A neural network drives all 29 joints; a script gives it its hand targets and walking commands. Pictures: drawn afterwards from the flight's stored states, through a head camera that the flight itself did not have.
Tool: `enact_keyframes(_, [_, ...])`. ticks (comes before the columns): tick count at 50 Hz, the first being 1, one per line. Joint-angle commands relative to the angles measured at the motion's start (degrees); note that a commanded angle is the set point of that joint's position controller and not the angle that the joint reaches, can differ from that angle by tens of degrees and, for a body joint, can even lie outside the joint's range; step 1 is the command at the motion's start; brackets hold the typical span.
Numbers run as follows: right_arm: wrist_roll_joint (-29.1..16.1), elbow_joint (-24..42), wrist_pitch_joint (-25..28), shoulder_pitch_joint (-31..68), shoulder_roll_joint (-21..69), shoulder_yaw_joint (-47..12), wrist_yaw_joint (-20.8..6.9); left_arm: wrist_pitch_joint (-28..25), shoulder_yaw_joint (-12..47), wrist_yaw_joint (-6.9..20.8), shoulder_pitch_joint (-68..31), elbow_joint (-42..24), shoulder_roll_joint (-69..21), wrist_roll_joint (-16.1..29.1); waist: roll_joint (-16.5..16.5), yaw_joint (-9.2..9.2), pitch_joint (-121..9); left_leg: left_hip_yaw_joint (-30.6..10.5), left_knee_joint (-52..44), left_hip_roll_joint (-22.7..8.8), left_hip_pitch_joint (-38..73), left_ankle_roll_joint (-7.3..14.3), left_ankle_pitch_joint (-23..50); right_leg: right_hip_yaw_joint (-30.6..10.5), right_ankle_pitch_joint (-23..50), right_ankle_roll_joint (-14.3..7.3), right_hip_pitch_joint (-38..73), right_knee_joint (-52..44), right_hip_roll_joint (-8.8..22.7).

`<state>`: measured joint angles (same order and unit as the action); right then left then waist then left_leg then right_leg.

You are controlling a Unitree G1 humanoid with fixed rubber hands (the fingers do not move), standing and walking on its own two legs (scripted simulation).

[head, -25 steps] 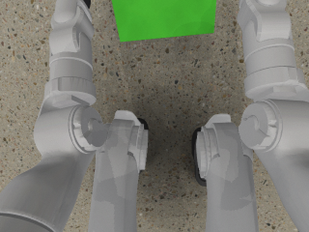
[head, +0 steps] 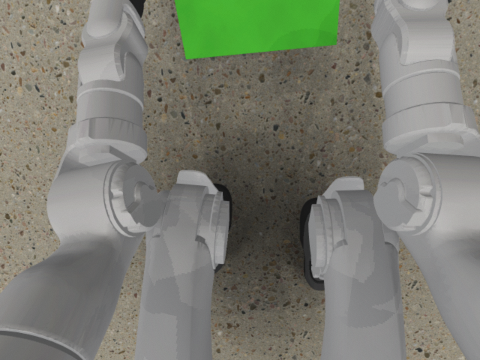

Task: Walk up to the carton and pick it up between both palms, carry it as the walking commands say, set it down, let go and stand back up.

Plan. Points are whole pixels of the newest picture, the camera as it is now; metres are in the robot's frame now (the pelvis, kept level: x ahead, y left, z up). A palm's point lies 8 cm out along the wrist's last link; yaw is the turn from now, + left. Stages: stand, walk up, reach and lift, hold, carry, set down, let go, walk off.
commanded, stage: set down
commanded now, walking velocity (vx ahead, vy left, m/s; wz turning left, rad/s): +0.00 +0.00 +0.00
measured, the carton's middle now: out of the picture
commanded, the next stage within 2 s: none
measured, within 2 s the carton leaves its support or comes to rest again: rests again in 0.30 s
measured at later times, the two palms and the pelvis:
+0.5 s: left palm (120, 45) +0.48 +0.21 -0.19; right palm (406, 18) +0.51 -0.16 -0.20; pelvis -0.03 +0.00 -0.01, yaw +0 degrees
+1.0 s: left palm (83, 16) +0.50 +0.21 -0.11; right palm out of the picture +0.53 -0.16 -0.11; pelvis -0.04 +0.00 +0.03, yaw -1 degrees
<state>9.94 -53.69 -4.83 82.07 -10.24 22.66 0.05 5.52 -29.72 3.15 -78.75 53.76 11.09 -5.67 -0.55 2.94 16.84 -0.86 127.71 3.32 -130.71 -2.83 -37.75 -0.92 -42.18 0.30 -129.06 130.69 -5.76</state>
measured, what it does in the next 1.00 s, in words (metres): stands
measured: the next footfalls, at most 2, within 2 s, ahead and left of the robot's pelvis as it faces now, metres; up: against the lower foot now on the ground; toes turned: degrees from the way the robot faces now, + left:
none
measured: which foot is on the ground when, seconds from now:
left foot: down 0.00-1.00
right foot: down 0.00-1.00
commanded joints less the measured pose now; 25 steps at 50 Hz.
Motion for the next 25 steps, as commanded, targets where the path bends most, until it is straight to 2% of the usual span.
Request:
enact_keyframes(1, [-0.1, -13.3, -4.0, 2.2, 27.9, -13.8, -6.9, 3.7, 14.3, 6.6, -3.9, 9.7, -28.4, -0.4, 6.0, -0.25, -42.2, 2.8, -8.4, 1.5, 22.5, 0.5, 25.0, 1.3, 27.0, 0.5, 21.3, -13.4, -0.6])
enact_keyframes(2, [-0.5, -13.5, -3.6, 0.9, 25.1, -13.2, -6.3, 3.2, 14.9, 5.9, -4.4, 8.9, -26.4, 0.2, 4.2, -1.27, -43.6, 3.0, -7.8, 1.3, 23.8, 0.0, 26.6, 1.5, 28.4, 0.4, 20.8, -13.2, -0.7])
enact_keyframes(3, [-1.0, -14.9, -3.8, 0.7, 24.9, -13.9, -6.0, 3.0, 13.9, 5.6, -3.1, 9.2, -24.9, 0.1, 4.6, 0.82, -43.0, 3.4, -8.0, 1.2, 23.9, 0.1, 26.0, 0.9, 27.8, 0.4, 22.3, -13.3, -0.3])
enact_keyframes(4, [-1.4, -13.2, -3.0, 2.0, 23.1, -13.3, -5.6, 2.7, 14.0, 5.2, -3.3, 9.8, -25.6, 0.5, 2.3, 0.27, -43.6, 3.3, -8.0, 1.4, 24.8, -0.1, 26.5, 0.9, 27.2, 0.1, 21.2, -13.2, -0.7])
enact_keyframes(5, [-2.3, -12.5, -2.2, 3.0, 21.9, -13.6, -4.8, 1.8, 15.0, 4.1, -4.7, 8.4, -22.9, 1.7, 3.8, -0.23, -45.4, 2.6, -8.0, 1.5, 26.2, 0.1, 26.9, 1.6, 27.4, 0.3, 21.5, -12.6, -0.5])
enact_keyframes(6, [-3.2, -9.1, -0.8, 4.7, 18.4, -14.0, -3.8, 0.9, 15.0, 3.2, -4.4, 8.5, -21.2, 1.9, 1.5, 0.60, -45.9, 2.5, -7.8, 1.5, 29.1, -0.1, 30.4, 2.1, 28.7, 0.4, 18.7, -12.2, -0.8])
enact_keyframes(7, [-4.4, -9.9, -0.5, 5.0, 15.8, -15.0, -3.1, 0.2, 14.0, 1.9, -5.0, 8.4, -18.0, 2.7, 2.7, 1.08, -47.2, 2.7, -6.7, 1.3, 29.7, -0.1, 31.3, 1.4, 29.2, 0.6, 20.7, -12.2, -0.1])
enact_keyframes(8, [-4.8, -7.1, 0.8, 6.1, 10.4, -14.7, -1.6, -0.7, 12.9, 0.7, -3.8, 8.7, -15.0, 3.0, 1.9, 1.42, -48.2, 2.6, -6.3, 1.2, 29.4, -0.2, 32.6, 1.2, 31.0, 0.6, 21.5, -11.4, -0.2])
enact_keyframes(9, [-5.8, -8.3, 0.8, 6.2, 9.6, -16.4, -0.6, -1.3, 12.8, -0.2, -4.4, 8.6, -12.5, 4.1, 5.1, 1.09, -49.3, 2.7, -6.4, 0.8, 29.7, 0.2, 31.7, 0.8, 30.9, 0.8, 24.4, -12.3, 0.5])
enact_keyframes(10, [-6.0, -6.2, 1.8, 7.6, 1.3, -14.9, 1.4, -2.2, 11.6, -2.0, -3.7, 8.5, -5.7, 4.9, 4.1, 0.40, -50.1, 2.4, -6.9, 0.8, 29.4, 0.0, 31.4, 1.0, 30.8, 1.0, 24.8, -11.4, 0.5])
enact_keyframes(11, [-8.1, -4.9, 2.2, 7.1, -1.3, -15.8, 2.8, -3.6, 11.4, -3.9, -5.7, 6.4, 0.4, 5.6, 4.8, 1.31, -52.5, 2.7, -6.3, 0.5, 30.2, 0.1, 32.4, 0.6, 32.3, 1.2, 26.5, -11.6, 0.4])
enact_keyframes(12, [-9.4, -3.4, 2.9, 8.6, -6.3, -16.7, 4.3, -4.5, 11.2, -5.3, -6.1, 7.3, 5.0, 7.6, 6.4, 0.82, -55.3, 2.1, -6.3, 0.1, 30.9, 0.3, 33.0, 0.5, 33.3, 1.5, 29.6, -11.3, 0.7])
enact_keyframes(13, [-12.0, -1.8, 3.4, 9.5, -6.5, -18.3, 5.1, -5.4, 12.6, -6.2, -7.5, 6.1, 6.3, 8.8, 5.3, 2.26, -57.8, 2.5, -6.0, 0.1, 31.7, 0.4, 34.6, 0.0, 35.0, 1.6, 30.5, -10.9, 0.7])
enact_keyframes(14, [-12.6, 2.4, 4.2, 12.5, -12.0, -16.3, 6.4, -6.1, 11.0, -7.4, -7.4, 5.6, 10.3, 9.7, 4.3, 1.98, -59.4, 2.5, -5.2, 0.0, 31.6, 0.5, 36.1, -0.5, 37.0, 1.4, 31.7, -10.3, 0.7])
enact_keyframes(15, [-14.2, 1.4, 4.4, 13.2, -12.2, -17.1, 6.9, -6.9, 12.0, -8.1, -9.2, 4.4, 11.0, 11.4, 5.1, 2.65, -62.7, 2.2, -5.3, 0.0, 32.9, 0.8, 37.5, -0.9, 38.4, 1.4, 34.0, -9.8, 0.8])
enact_keyframes(16, [-16.2, 3.4, 5.0, 14.3, -12.3, -16.7, 7.1, -7.6, 13.3, -8.6, -11.0, 2.3, 12.3, 12.8, 4.9, 2.07, -63.8, 2.2, -4.8, 0.2, 33.5, 0.8, 38.9, -0.7, 39.7, 1.6, 33.1, -9.1, 0.7])
enact_keyframes(17, [-17.1, 0.2, 4.5, 13.8, -11.8, -17.6, 6.9, -7.8, 15.0, -8.9, -12.1, 2.6, 12.4, 14.0, 3.8, 1.82, -62.2, 1.8, -5.6, -0.1, 34.5, 1.0, 38.7, -0.6, 37.5, 1.3, 30.9, -9.7, 0.6])
enact_keyframes(18, [-18.7, -2.1, 4.1, 15.2, -12.1, -19.7, 6.7, -7.3, 16.5, -8.5, -12.7, 4.0, 11.5, 15.5, 4.4, 2.29, -61.5, 2.3, -5.2, -0.6, 32.1, 1.0, 35.9, -1.2, 36.2, 1.0, 33.0, -10.3, 1.2])
enact_keyframes(20, [-20.7, -8.1, 2.3, 15.8, -11.7, -22.6, 5.4, -5.9, 19.6, -7.5, -12.8, 10.1, 9.9, 16.5, 2.6, 2.82, -54.2, 1.7, -7.0, -1.5, 31.1, 1.3, 27.8, -0.4, 25.9, 0.7, 26.4, -11.4, 2.3])
enact_keyframes(21, [-19.8, -6.4, 2.6, 17.9, -16.2, -19.9, 5.2, -5.5, 18.9, -7.5, -14.1, 10.4, 11.7, 16.9, 2.1, 0.73, -51.8, 1.2, -7.1, -1.8, 29.9, 1.1, 24.8, 0.0, 22.4, 0.4, 23.4, -11.4, 2.6])
enact_keyframes(22, [-20.5, -5.8, 2.4, 18.7, -16.2, -20.4, 4.9, -5.3, 20.2, -7.0, -15.5, 9.7, 10.8, 18.1, 1.4, 0.58, -51.1, 1.1, -7.1, -2.2, 30.5, 1.0, 24.7, -0.5, 21.8, 0.1, 22.7, -12.0, 2.8])
enact_keyframes(23, [-20.8, -6.2, 2.3, 19.9, -15.9, -21.0, 4.8, -5.4, 19.9, -7.0, -17.6, 8.8, 12.4, 18.6, 2.7, 0.99, -50.5, 1.2, -7.3, -2.6, 28.0, 1.0, 23.0, -0.6, 21.2, 0.1, 23.6, -11.9, 3.1])
enact_keyframes(24, [-20.6, -4.2, 2.8, 21.9, -17.9, -19.5, 5.1, -5.5, 20.0, -7.4, -19.3, 7.8, 14.6, 19.1, 3.3, -0.75, -52.0, 0.6, -7.4, -2.8, 29.0, 1.2, 21.9, 0.0, 20.5, 0.1, 24.3, -11.2, 3.6])
enact_keyframes(25, [-21.1, -5.6, 2.6, 22.4, -17.2, -20.2, 5.0, -5.8, 20.7, -7.4, -20.7, 7.0, 14.9, 19.3, 2.1, -0.16, -51.7, 0.9, -7.4, -2.9, 29.0, 1.1, 21.5, -0.4, 20.2, -0.2, 25.0, -11.5, 3.7])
